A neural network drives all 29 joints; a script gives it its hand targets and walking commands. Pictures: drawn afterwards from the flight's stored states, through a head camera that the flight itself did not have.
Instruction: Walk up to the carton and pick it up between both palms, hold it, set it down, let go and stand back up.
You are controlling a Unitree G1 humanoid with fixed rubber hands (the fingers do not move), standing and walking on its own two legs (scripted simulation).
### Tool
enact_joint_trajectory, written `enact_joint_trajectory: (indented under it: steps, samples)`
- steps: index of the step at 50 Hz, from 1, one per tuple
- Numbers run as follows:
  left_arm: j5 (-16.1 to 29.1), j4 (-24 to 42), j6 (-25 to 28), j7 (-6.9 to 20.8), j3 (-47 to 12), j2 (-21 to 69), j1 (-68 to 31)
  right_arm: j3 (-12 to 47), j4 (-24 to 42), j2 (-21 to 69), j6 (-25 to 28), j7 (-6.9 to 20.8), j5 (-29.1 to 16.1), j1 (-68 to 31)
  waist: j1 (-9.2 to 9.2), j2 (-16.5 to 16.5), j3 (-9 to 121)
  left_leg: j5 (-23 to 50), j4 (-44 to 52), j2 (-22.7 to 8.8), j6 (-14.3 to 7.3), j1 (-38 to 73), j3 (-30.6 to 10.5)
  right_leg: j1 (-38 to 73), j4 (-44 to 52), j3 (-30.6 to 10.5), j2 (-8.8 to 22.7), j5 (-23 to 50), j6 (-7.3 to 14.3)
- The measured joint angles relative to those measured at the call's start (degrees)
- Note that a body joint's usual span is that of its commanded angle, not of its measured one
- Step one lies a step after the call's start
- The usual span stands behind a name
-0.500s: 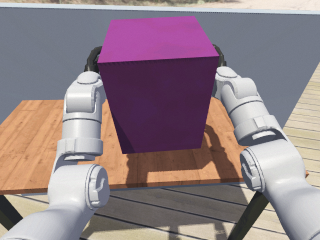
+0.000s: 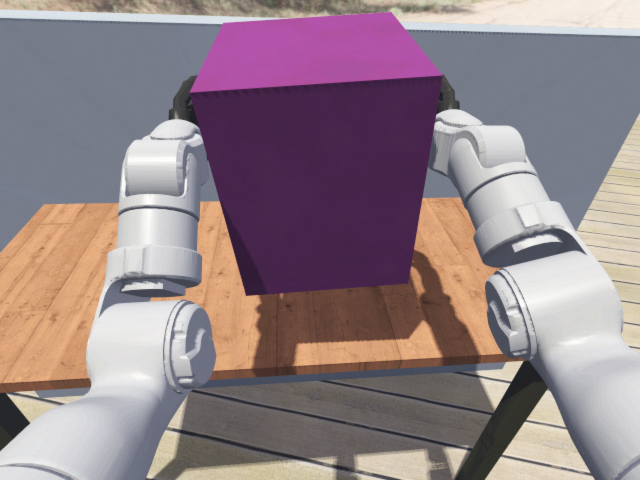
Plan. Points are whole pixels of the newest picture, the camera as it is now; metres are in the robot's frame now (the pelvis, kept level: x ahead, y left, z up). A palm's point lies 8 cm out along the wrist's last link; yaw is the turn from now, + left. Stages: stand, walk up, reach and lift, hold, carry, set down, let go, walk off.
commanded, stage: reach and lift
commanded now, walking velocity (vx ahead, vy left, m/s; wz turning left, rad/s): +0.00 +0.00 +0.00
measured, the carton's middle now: (317, 156) +0.39 -0.01 +0.28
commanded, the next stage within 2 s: hold in 0.46 s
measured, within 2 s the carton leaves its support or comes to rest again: neither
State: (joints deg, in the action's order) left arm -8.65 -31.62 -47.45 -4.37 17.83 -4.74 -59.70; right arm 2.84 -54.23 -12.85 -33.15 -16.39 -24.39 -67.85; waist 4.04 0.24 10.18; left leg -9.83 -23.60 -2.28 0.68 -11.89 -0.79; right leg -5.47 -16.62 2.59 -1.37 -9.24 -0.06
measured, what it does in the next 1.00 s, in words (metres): stands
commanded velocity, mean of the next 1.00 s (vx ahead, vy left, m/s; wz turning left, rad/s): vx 0.00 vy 0.00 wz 0.00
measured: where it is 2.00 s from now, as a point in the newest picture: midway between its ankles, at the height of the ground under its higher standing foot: outside the picture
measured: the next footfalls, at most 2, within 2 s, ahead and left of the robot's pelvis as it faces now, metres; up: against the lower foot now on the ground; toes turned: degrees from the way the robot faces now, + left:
none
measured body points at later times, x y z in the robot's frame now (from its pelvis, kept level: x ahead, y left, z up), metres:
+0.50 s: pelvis +0.01 +0.00 +0.00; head -0.08 +0.01 +0.44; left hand +0.40 +0.14 +0.31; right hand +0.40 -0.15 +0.33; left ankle +0.03 +0.12 -0.75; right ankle +0.00 -0.12 -0.75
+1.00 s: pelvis +0.00 +0.00 +0.00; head -0.09 +0.01 +0.44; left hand +0.39 +0.14 +0.33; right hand +0.39 -0.15 +0.33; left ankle +0.03 +0.12 -0.75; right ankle +0.00 -0.12 -0.75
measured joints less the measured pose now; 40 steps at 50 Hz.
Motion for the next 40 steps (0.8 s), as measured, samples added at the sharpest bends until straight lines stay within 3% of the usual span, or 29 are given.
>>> enact_joint_trajectory:
  steps: [40]
  samples:
    - [0.09,0.84,-5.35,0.23,0.72,-1.06,-3.21,2.31,-0.59,-1.61,-4.65,-1.49,-4.12,-3.72,-0.58,-0.4,1.76,-0.67,-0.73,-0.47,0.5,0.09,-0.64,0.67,0.25,0.37,-0.59,-0.29,0.36]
